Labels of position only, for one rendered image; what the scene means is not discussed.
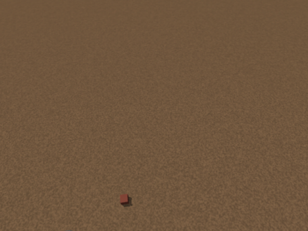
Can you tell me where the cube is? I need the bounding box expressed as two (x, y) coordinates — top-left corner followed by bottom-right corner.
(120, 194), (129, 205)

